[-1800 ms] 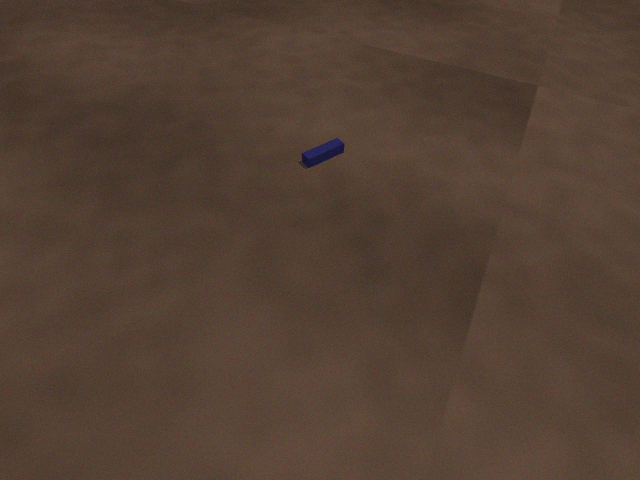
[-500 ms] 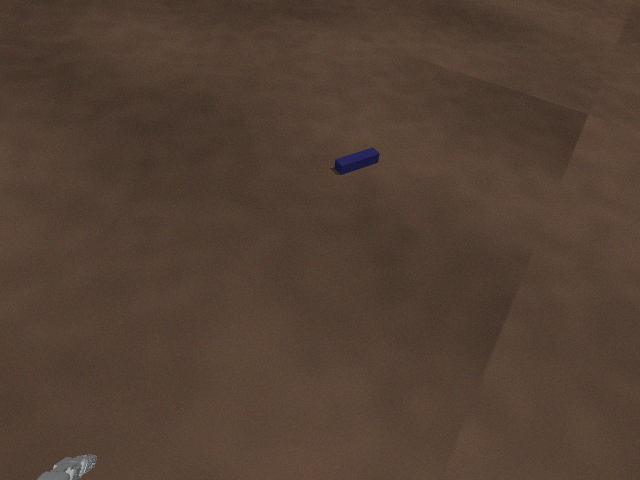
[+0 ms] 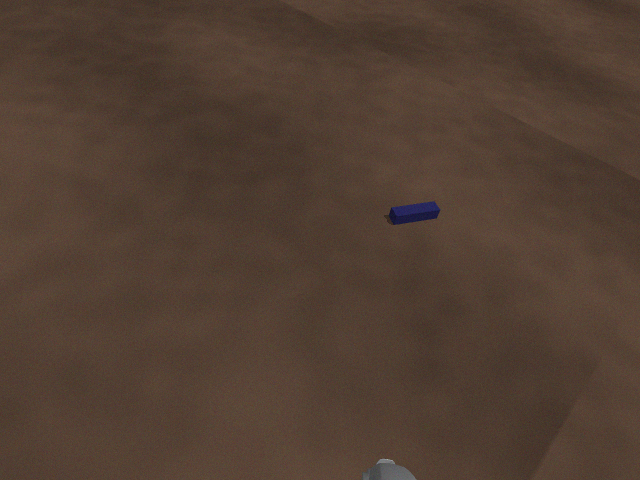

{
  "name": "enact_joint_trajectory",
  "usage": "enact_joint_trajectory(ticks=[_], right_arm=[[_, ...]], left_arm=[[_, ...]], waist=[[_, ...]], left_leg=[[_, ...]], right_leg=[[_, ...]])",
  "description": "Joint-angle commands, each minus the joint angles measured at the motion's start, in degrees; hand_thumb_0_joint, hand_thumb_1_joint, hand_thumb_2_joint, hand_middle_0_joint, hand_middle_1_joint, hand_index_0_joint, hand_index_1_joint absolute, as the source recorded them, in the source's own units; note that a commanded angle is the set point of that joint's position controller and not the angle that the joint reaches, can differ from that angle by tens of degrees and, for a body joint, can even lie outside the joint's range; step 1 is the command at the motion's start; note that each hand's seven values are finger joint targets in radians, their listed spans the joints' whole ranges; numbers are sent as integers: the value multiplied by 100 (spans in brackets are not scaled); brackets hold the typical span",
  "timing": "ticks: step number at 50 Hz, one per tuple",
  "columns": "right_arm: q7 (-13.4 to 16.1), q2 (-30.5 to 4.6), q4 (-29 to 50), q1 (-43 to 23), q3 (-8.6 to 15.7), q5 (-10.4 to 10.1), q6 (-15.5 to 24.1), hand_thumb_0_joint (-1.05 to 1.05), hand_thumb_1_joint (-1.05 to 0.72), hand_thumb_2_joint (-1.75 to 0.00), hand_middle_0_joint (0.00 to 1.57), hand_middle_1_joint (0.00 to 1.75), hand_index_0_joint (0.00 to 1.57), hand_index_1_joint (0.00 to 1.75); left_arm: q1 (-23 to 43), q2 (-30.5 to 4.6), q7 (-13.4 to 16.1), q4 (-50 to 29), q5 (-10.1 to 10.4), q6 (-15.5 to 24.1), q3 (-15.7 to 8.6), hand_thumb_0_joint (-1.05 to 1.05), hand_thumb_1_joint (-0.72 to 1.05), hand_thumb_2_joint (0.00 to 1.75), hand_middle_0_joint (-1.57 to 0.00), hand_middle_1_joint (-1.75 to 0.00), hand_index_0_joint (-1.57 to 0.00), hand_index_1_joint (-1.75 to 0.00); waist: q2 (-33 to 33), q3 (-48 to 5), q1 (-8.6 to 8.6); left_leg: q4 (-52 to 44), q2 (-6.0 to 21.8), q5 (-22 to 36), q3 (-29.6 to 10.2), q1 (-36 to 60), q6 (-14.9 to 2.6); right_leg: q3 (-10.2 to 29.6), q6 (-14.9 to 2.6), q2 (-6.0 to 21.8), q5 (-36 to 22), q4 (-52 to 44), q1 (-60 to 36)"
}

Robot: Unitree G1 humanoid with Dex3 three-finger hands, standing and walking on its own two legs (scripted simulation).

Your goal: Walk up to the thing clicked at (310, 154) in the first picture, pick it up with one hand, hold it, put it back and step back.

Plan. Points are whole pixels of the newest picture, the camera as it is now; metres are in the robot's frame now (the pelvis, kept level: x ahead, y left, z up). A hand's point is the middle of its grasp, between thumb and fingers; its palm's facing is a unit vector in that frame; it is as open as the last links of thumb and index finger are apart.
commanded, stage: walk up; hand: left
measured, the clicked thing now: (414, 212) +1.40 -0.46 -0.73
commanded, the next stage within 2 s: none
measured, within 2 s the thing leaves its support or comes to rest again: neither
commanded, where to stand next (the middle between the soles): +1.16 -0.85 m, yaw +21 degrees
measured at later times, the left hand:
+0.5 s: hand (221, 437) +0.21 +0.14 -0.15, palm faces +0.19 -0.92 -0.33, open 7.3 cm
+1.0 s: hand (317, 272) +0.52 +0.01 -0.14, palm faces +0.18 -0.90 -0.39, open 7.3 cm
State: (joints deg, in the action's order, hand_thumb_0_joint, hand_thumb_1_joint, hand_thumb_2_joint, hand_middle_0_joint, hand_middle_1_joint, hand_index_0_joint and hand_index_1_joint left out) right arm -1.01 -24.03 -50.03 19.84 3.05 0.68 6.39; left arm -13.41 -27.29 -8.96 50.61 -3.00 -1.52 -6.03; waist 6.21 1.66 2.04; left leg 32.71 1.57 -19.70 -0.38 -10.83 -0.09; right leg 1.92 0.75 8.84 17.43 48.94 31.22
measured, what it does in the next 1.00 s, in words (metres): walks ahead: right foot, then left foot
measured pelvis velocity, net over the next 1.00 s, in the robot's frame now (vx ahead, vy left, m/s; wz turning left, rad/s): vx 0.46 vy -0.30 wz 0.22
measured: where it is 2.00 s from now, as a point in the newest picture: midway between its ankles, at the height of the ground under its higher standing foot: (454, 321)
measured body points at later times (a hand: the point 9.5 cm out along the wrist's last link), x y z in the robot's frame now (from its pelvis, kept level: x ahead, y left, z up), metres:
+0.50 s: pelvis +0.25 -0.14 +0.00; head +0.27 -0.11 +0.44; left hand +0.20 +0.19 -0.13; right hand +0.42 -0.44 -0.09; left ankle +0.36 -0.04 -0.72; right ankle +0.19 -0.21 -0.73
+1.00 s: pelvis +0.46 -0.30 -0.02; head +0.48 -0.29 +0.43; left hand +0.51 +0.06 -0.11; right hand +0.56 -0.67 -0.11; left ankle +0.39 -0.11 -0.68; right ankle +0.56 -0.42 -0.73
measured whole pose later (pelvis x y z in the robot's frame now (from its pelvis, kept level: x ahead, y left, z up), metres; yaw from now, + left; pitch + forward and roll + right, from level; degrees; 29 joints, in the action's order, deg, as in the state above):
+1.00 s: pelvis +0.46 -0.30 -0.02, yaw +13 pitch -1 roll +0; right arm 3.7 -29.9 -55.0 20.6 4.1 0.5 3.3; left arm -10.7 -26.1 -6.6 45.4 -2.7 -0.6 -7.4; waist 0.7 2.5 -0.1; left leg 62.5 7.7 -28.8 -4.5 -25.4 -2.5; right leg -2.8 1.4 4.9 17.8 45.3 26.5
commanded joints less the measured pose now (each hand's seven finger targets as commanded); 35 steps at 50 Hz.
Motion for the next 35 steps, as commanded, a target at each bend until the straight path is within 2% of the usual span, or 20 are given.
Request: enact_joint_trajectory(ticks=[1,3,4,5,6,7,8,10,13,16,19,22,24,25,26,27,28,30,32,35], right_arm=[[168,-2060,396,-382,651,9,166,0,-90,-90,20,30,20,30],[191,-2031,400,-520,632,38,118,0,-90,-90,20,30,20,30],[217,-2009,406,-651,613,54,82,0,-90,-90,20,30,20,30],[255,-1929,421,-753,583,52,42,0,-90,-90,20,30,20,30],[294,-1556,434,-632,448,78,13,0,-90,-90,20,30,20,30],[323,-916,672,-601,243,-38,58,0,-90,-90,20,30,20,30],[402,-1202,550,-377,296,-48,-4,0,-90,-90,20,30,20,30],[335,-1504,176,-351,361,-150,30,0,-90,-90,20,30,20,30],[218,-1393,-109,26,301,-115,38,0,-90,-90,20,30,20,30],[152,-1255,105,-284,269,-70,11,0,-90,-90,20,30,20,30],[158,-1134,310,-442,238,-86,6,0,-90,-90,20,30,20,30],[201,-1091,293,-67,302,-128,7,0,-90,-90,20,30,20,30],[316,-1237,139,771,404,-93,8,0,-90,-90,20,30,20,30],[396,-1549,72,1335,519,-29,22,0,-90,-90,20,30,20,30],[483,-2091,148,1664,692,41,28,0,-90,-90,20,30,20,30],[556,-2361,462,1412,739,-45,36,0,-90,-90,20,30,20,30],[576,-2315,510,1149,740,-289,30,0,-90,-90,20,30,20,30],[575,-1933,569,404,537,-201,85,0,-90,-90,20,30,20,30],[508,-1800,537,144,429,-145,151,0,-90,-90,20,30,20,30],[441,-2004,497,57,485,-11,228,0,-90,-90,20,30,20,30]], left_arm=[[568,-1015,-1,-660,56,159,-356,0,90,90,-20,-30,-20,-30],[464,-990,28,-623,72,185,-388,0,90,90,-20,-30,-20,-30],[230,-966,56,-568,73,203,-419,0,90,90,-20,-30,-20,-30],[-242,-999,102,-447,65,237,-473,0,90,90,-20,-30,-20,-30],[-1088,-1335,191,-207,21,318,-633,0,90,90,-20,-30,-20,-30],[-1586,-2037,276,-163,-64,397,-757,0,90,90,-20,-30,-20,-30],[-761,-2146,334,-406,27,424,-662,0,90,90,-20,-30,-20,-30],[-108,-1680,384,-619,120,422,-525,0,90,90,-20,-30,-20,-30],[3,-1148,427,-578,102,474,-368,0,90,90,-20,-30,-20,-30],[-233,-1098,403,-708,79,464,-347,0,90,90,-20,-30,-20,-30],[-334,-1029,389,-898,40,419,-308,0,90,90,-20,-30,-20,-30],[-108,-1006,366,-1093,65,329,-270,0,90,90,-20,-30,-20,-30],[-124,-919,380,-1222,88,296,-197,0,90,90,-20,-30,-20,-30],[-297,-731,408,-1264,79,306,-125,0,90,90,-20,-30,-20,-30],[-548,-492,430,-1351,58,292,-94,0,90,90,-20,-30,-20,-30],[-660,-879,456,-1362,70,212,-180,0,90,90,-20,-30,-20,-30],[-372,-1413,463,-1335,13,168,-274,0,90,90,-20,-30,-20,-30],[-208,-1249,456,-1216,83,147,-282,0,90,90,-20,-30,-20,-30],[-602,-1146,375,-981,86,94,-332,0,90,90,-20,-30,-20,-30],[-422,-942,217,-994,74,13,-349,0,90,90,-20,-30,-20,-30]], waist=[[-1567,381,-81],[-1614,288,27],[-1576,142,206],[-1382,-83,538],[-189,-526,991],[2065,-428,1214],[1778,-338,728],[379,-33,331],[450,180,104],[484,294,260],[304,18,295],[-102,-69,13],[-462,-390,-425],[-902,-676,-705],[-1950,-942,-771],[-1198,-1081,-655],[-545,-901,-715],[-474,-95,-342],[-912,152,-67],[-1420,218,-43]], left_leg=[[-1761,1054,-1248,-969,-1231,-946],[-1415,982,-785,-831,-1284,-887],[-972,949,-394,-723,-1266,-843],[-142,879,239,-512,-1438,-731],[1946,467,811,-116,-2096,-577],[3899,-522,-640,526,-3875,-287],[4590,-292,-1198,-69,-3789,-331],[4237,262,-310,-464,-3222,-412],[2895,383,-85,-128,-2618,-270],[1852,289,-53,164,-2683,-119],[1106,198,590,498,-2213,-146],[511,-40,1227,827,-854,-235],[35,-200,1442,830,667,-419],[-149,207,939,52,1494,-664],[-525,1668,179,-2335,2426,-1209],[-1252,2763,-729,-4583,2285,-1802],[-1475,2862,-1047,-4629,1775,-1960],[-1411,2161,-165,-2860,388,-1500],[-1254,1641,302,-1600,-606,-1247],[-1265,1450,104,-1041,-1116,-1298]], right_leg=[[-294,19,-48,-501,-665,-709],[-477,0,-182,-330,-884,-1253],[-648,-18,-322,-233,-1074,-1616],[-769,-100,-467,-183,-1358,-2323],[-455,-238,-572,491,-1731,-3490],[2236,-534,987,2373,-3371,-3865],[3740,-1014,1624,2903,-4195,-3296],[2269,-1008,1217,2419,-3781,-2384],[582,-1104,583,474,-3331,-2059],[246,-1319,619,-164,-3397,-2336],[-109,-1230,616,-1126,-3192,-2511],[-598,-1063,412,-1355,-2637,-1888],[-932,-820,138,-2404,-1252,-1300],[-957,-644,-62,-2198,-58,-687],[-897,-337,-694,238,1525,775],[-88,-42,-858,1561,2459,1401],[501,-65,-497,1204,2821,1398],[525,-151,-157,621,2682,1089],[469,-112,25,425,2039,495],[225,-23,62,405,1182,170]])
